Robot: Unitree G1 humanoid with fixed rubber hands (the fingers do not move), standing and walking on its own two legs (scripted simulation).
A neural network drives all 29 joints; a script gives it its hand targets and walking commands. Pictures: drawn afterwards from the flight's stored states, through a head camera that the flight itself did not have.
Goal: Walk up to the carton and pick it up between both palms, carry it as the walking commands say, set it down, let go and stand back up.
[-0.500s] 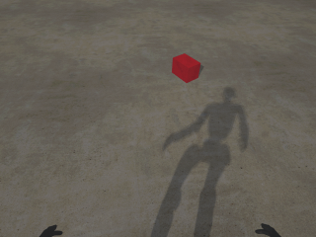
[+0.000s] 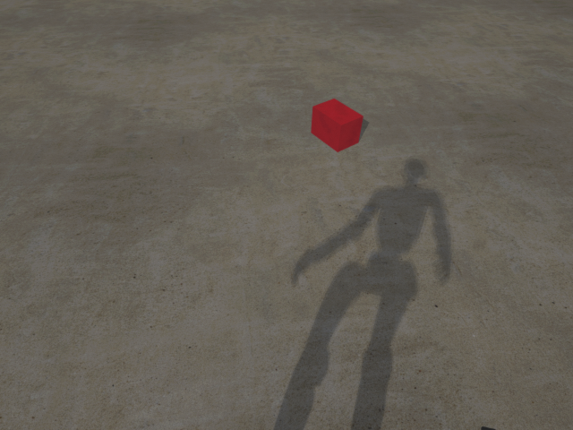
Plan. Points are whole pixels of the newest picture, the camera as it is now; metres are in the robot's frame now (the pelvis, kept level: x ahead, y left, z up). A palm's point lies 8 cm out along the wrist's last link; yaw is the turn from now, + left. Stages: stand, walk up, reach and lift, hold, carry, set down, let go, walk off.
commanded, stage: stand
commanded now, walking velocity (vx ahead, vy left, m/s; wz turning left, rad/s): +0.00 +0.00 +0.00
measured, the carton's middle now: (335, 124) +1.93 -0.33 -0.69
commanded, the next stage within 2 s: walk up in 0.28 s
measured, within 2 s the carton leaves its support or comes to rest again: neither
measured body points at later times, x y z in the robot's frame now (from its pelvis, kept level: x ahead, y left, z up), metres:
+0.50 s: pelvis +0.01 +0.00 +0.00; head +0.01 +0.00 +0.45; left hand +0.11 +0.32 -0.11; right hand +0.11 -0.31 -0.12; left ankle +0.01 +0.13 -0.75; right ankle +0.01 -0.12 -0.75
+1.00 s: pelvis +0.14 -0.12 -0.01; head +0.13 -0.14 +0.44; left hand +0.26 +0.21 -0.09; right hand +0.21 -0.47 -0.11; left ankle +0.16 +0.02 -0.68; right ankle +0.15 -0.23 -0.75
